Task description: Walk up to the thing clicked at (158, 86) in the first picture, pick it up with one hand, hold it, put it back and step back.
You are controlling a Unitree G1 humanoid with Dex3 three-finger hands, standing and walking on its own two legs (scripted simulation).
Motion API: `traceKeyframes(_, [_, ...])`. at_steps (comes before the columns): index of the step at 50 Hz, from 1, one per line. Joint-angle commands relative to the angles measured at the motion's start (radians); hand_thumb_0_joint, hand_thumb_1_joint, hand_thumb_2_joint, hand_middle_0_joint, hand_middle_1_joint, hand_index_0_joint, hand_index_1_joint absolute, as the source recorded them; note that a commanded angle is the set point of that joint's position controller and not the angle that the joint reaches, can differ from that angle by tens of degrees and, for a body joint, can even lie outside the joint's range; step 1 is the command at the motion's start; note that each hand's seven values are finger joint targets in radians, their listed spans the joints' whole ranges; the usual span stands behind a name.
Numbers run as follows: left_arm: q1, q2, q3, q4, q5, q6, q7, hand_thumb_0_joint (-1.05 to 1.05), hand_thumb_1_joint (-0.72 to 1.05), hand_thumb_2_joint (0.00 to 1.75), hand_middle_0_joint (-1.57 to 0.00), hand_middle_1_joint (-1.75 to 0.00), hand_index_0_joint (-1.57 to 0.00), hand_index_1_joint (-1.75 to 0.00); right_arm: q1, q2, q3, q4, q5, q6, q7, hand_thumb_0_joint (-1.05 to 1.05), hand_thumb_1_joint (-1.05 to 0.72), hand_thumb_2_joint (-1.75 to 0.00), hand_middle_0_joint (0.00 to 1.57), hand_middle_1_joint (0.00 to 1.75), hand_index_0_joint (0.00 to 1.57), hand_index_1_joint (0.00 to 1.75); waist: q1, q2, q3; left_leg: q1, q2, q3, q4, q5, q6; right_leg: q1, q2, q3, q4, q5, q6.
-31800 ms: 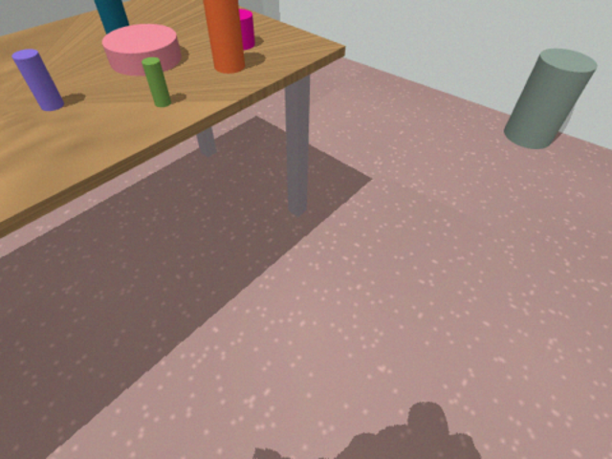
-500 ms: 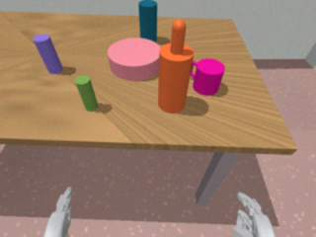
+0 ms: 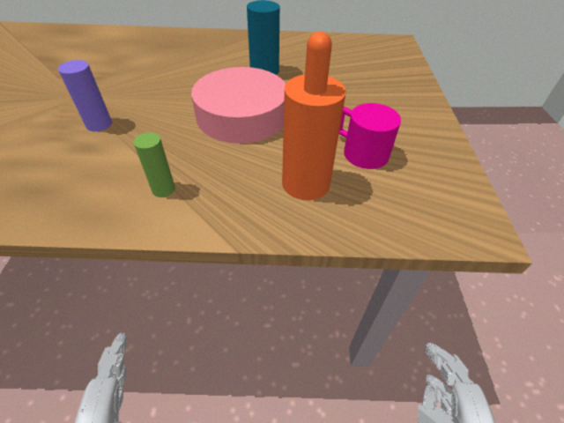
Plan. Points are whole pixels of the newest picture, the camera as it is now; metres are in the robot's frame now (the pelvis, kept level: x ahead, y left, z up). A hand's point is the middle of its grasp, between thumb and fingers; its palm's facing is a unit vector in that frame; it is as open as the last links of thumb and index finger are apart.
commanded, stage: home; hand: left
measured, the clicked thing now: (155, 166) +0.51 +0.23 +0.08
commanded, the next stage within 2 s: stand in 1.18 s
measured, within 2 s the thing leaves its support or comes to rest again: neither
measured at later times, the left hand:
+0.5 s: hand (148, 407) +0.18 +0.18 -0.04, palm faces +0.14 -0.96 -0.23, open 17.6 cm
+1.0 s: hand (147, 411) +0.17 +0.18 -0.04, palm faces +0.14 -0.95 -0.27, open 17.6 cm
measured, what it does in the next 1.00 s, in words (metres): stands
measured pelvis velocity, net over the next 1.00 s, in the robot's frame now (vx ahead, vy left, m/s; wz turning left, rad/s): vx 0.00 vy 0.00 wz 0.01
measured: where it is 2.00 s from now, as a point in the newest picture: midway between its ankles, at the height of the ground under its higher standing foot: outside the picture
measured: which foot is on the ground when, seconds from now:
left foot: down 0.00-1.00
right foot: down 0.00-1.00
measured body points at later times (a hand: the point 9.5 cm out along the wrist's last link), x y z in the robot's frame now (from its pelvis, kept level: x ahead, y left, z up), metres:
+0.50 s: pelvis +0.00 +0.00 +0.00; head +0.02 +0.00 +0.45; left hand +0.16 +0.23 -0.02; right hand +0.16 -0.22 -0.03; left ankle +0.01 +0.14 -0.68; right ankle +0.01 -0.14 -0.68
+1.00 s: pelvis +0.00 +0.00 +0.00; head +0.03 +0.00 +0.45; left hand +0.16 +0.23 -0.02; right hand +0.16 -0.25 -0.07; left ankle +0.01 +0.14 -0.68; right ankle +0.01 -0.14 -0.68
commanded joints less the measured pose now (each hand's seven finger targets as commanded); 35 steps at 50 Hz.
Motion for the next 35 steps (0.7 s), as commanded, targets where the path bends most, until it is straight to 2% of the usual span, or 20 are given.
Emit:
traceKeyframes(1, [-0.023,0.104,0.058,-0.207,0.006,-0.066,0.009,0.0,-0.58,0.04,-0.05,-0.05,-0.05,-0.05,-0.037,-0.099,-0.059,-0.219,-0.001,-0.061,-0.015,0.0,-0.9,-0.9,0.2,0.3,0.2,0.3,-0.004,0.003,-0.068,0.042,-0.018,0.065,-0.178,0.141,0.03,0.063,0.029,-0.068,-0.163,0.136,-0.035])
traceKeyframes(6, [-0.012,0.099,0.054,-0.196,0.005,-0.066,0.008,0.0,-0.56,0.05,-0.05,-0.05,-0.05,-0.05,-0.02,-0.096,-0.056,-0.208,0.0,-0.061,-0.015,0.0,-0.9,-0.9,0.2,0.3,0.2,0.3,-0.008,-0.014,-0.044,0.021,-0.022,0.073,-0.178,0.075,0.034,0.037,0.028,-0.062,-0.178,0.074,-0.035])
traceKeyframes(8, [0.0,0.097,0.05,-0.204,0.005,-0.065,0.007,0.0,-0.57,0.04,-0.05,-0.05,-0.05,-0.05,-0.002,-0.101,-0.067,-0.203,-0.002,-0.057,-0.015,0.0,-0.9,-0.9,0.2,0.3,0.2,0.3,-0.006,0.001,-0.075,0.03,-0.02,0.07,-0.176,0.107,0.031,0.046,0.031,-0.066,-0.164,0.104,-0.037])
traceKeyframes(9, [-0.02,0.101,0.052,-0.232,0.004,-0.067,0.01,0.0,-0.57,0.04,-0.05,-0.05,-0.05,-0.05,-0.025,-0.1,-0.053,-0.235,0.0,-0.058,-0.014,0.0,-0.9,-0.9,0.2,0.3,0.2,0.3,-0.001,-0.002,-0.081,0.034,-0.018,0.064,-0.184,0.109,0.03,0.053,0.032,-0.07,-0.156,0.106,-0.038])
traceKeyframes(10, [0.0,0.093,0.053,-0.197,0.007,-0.064,0.012,0.0,-0.56,0.05,-0.05,-0.05,-0.05,-0.05,-0.011,-0.103,-0.067,-0.213,0.0,-0.058,-0.015,0.0,-0.9,-0.9,0.2,0.3,0.2,0.3,-0.003,0.002,-0.07,0.035,-0.015,0.063,-0.184,0.11,0.029,0.043,0.035,-0.071,-0.151,0.106,-0.038])
traceKeyframes(12, [-0.029,0.106,0.059,-0.241,0.006,-0.071,0.014,0.0,-0.57,0.05,-0.05,-0.05,-0.05,-0.05,-0.025,-0.091,-0.05,-0.238,0.001,-0.059,-0.018,0.0,-0.9,-0.9,0.2,0.3,0.2,0.3,-0.003,0.006,-0.107,0.039,-0.018,0.065,-0.17,0.135,0.03,0.061,0.031,-0.067,-0.149,0.131,-0.039])
traceKeyframes(13, [-0.009,0.109,0.059,-0.218,0.007,-0.068,0.016,0.0,-0.6,0.03,-0.04,-0.05,-0.04,-0.05,-0.016,-0.108,-0.072,-0.226,0.0,-0.055,-0.02,0.0,-0.9,-0.9,0.2,0.3,0.2,0.3,-0.006,-0.003,-0.092,0.034,-0.017,0.064,-0.17,0.143,0.03,0.053,0.032,-0.068,-0.147,0.136,-0.038])
traceKeyframes(14, [-0.016,0.096,0.048,-0.223,0.007,-0.068,0.016,0.0,-0.58,0.04,-0.05,-0.05,-0.05,-0.05,-0.016,-0.093,-0.054,-0.229,0.0,-0.058,-0.018,0.0,-0.9,-0.9,0.2,0.3,0.2,0.3,-0.006,-0.006,-0.075,0.031,-0.017,0.066,-0.168,0.137,0.031,0.05,0.031,-0.067,-0.151,0.133,-0.037])
traceKeyframes(15, [-0.014,0.1,0.051,-0.222,0.006,-0.067,0.017,0.0,-0.58,0.04,-0.05,-0.05,-0.05,-0.05,-0.02,-0.101,-0.061,-0.224,0.0,-0.059,-0.019,0.0,-0.9,-0.9,0.2,0.3,0.2,0.3,-0.004,0.003,-0.058,0.026,-0.017,0.062,-0.177,0.12,0.03,0.039,0.032,-0.069,-0.149,0.116,-0.038])
traceKeyframes(17, [-0.005,0.099,0.054,-0.22,0.008,-0.069,0.017,0.0,-0.58,0.04,-0.05,-0.05,-0.05,-0.05,-0.02,-0.094,-0.055,-0.242,-0.001,-0.057,-0.019,0.0,-0.9,-0.9,0.2,0.3,0.2,0.3,-0.004,-0.008,-0.098,0.038,-0.018,0.067,-0.165,0.137,0.031,0.054,0.032,-0.066,-0.151,0.131,-0.037])
traceKeyframes(18, [0.003,0.099,0.056,-0.212,0.01,-0.067,0.017,0.0,-0.58,0.04,-0.05,-0.05,-0.05,-0.05,-0.001,-0.103,-0.073,-0.228,-0.001,-0.056,-0.022,0.0,-0.9,-0.9,0.2,0.3,0.2,0.3,-0.008,-0.008,-0.109,0.048,-0.017,0.068,-0.162,0.16,0.03,0.056,0.033,-0.066,-0.145,0.155,-0.036])
traceKeyframes(20, [-0.019,0.099,0.052,-0.238,0.006,-0.071,0.018,0.0,-0.58,0.04,-0.05,-0.05,-0.05,-0.05,-0.015,-0.094,-0.054,-0.234,-0.001,-0.056,-0.02,0.0,-0.9,-0.9,0.2,0.3,0.2,0.3,-0.006,-0.001,-0.091,0.04,-0.02,0.069,-0.158,0.159,0.031,0.054,0.029,-0.064,-0.149,0.157,-0.036])
traceKeyframes(23, [0.016,0.098,0.062,-0.194,0.01,-0.066,0.017,0.0,-0.59,0.03,-0.04,-0.05,-0.04,-0.05,0.006,-0.095,-0.065,-0.212,-0.003,-0.051,-0.021,0.0,-0.9,-0.9,0.2,0.3,0.2,0.3,-0.005,-0.019,-0.079,0.029,-0.019,0.071,-0.157,0.148,0.031,0.049,0.03,-0.064,-0.15,0.144,-0.035])
traceKeyframes(24, [-0.011,0.097,0.046,-0.241,0.006,-0.069,0.016,0.0,-0.58,0.04,-0.05,-0.05,-0.05,-0.05,-0.013,-0.094,-0.059,-0.229,-0.001,-0.052,-0.02,0.0,-0.9,-0.9,0.2,0.3,0.2,0.3,-0.002,0.009,-0.079,0.03,-0.022,0.072,-0.164,0.139,0.03,0.049,0.029,-0.064,-0.155,0.138,-0.037])
traceKeyframes(26, [0.001,0.105,0.063,-0.221,0.008,-0.066,0.016,0.0,-0.6,0.03,-0.04,-0.05,-0.04,-0.05,-0.006,-0.1,-0.063,-0.228,-0.001,-0.051,-0.021,0.0,-0.9,-0.9,0.2,0.3,0.2,0.3,-0.002,-0.019,-0.081,0.028,-0.022,0.073,-0.154,0.163,0.032,0.053,0.029,-0.064,-0.154,0.162,-0.034])
traceKeyframes(27, [-0.004,0.1,0.055,-0.23,0.01,-0.065,0.015,0.0,-0.6,0.03,-0.04,-0.05,-0.04,-0.05,0.0,-0.094,-0.059,-0.233,-0.002,-0.053,-0.019,0.0,-0.9,-0.9,0.2,0.3,0.2,0.3,-0.01,-0.014,-0.089,0.038,-0.021,0.072,-0.152,0.169,0.033,0.052,0.03,-0.064,-0.15,0.171,-0.032])
traceKeyframes(30, [-0.01,0.097,0.053,-0.233,0.007,-0.066,0.015,0.0,-0.58,0.04,-0.05,-0.05,-0.05,-0.05,-0.019,-0.091,-0.054,-0.236,0.001,-0.053,-0.016,0.0,-0.9,-0.9,0.2,0.3,0.2,0.3,0.001,0.005,-0.076,0.025,-0.019,0.066,-0.165,0.143,0.03,0.046,0.029,-0.067,-0.146,0.139,-0.038])
traceKeyframes(31, [0.012,0.104,0.064,-0.214,0.009,-0.064,0.017,0.0,-0.6,0.03,-0.04,-0.05,-0.04,-0.05,-0.003,-0.101,-0.069,-0.229,0.0,-0.049,-0.018,0.0,-0.9,-0.9,0.2,0.3,0.2,0.3,0.0,-0.001,-0.075,0.027,-0.018,0.065,-0.167,0.142,0.03,0.043,0.032,-0.069,-0.143,0.135,-0.037])
traceKeyframes(34, [-0.018,0.096,0.052,-0.243,0.008,-0.069,0.018,0.0,-0.59,0.03,-0.05,-0.05,-0.04,-0.05,-0.009,-0.106,-0.068,-0.248,0.0,-0.052,-0.017,0.0,-0.9,-0.9,0.2,0.3,0.2,0.3,-0.007,0.005,-0.098,0.049,-0.014,0.058,-0.171,0.165,0.028,0.052,0.036,-0.075,-0.132,0.157,-0.038])
traceKeyframes(35, [0.035,0.083,0.048,-0.182,0.013,-0.063,0.017,0.0,-0.6,0.03,-0.04,-0.05,-0.04,-0.05,0.023,-0.105,-0.077,-0.216,-0.002,-0.047,-0.017,0.0,-0.9,-0.9,0.2,0.3,0.2,0.3,-0.01,-0.004,-0.097,0.048,-0.015,0.062,-0.164,0.177,0.028,0.045,0.037,-0.073,-0.13,0.167,-0.038])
